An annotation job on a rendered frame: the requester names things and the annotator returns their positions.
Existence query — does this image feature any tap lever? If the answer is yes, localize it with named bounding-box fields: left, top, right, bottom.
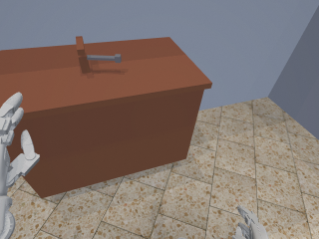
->
left=87, top=54, right=122, bottom=63

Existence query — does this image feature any robot left forearm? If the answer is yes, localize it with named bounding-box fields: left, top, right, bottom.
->
left=0, top=195, right=16, bottom=239

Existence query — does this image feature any robot right hand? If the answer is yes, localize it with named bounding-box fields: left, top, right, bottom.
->
left=232, top=205, right=269, bottom=239

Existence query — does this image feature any counter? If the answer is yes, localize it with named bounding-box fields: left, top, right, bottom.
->
left=0, top=36, right=212, bottom=198

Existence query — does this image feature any robot left hand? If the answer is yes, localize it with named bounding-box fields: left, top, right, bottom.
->
left=0, top=92, right=40, bottom=196

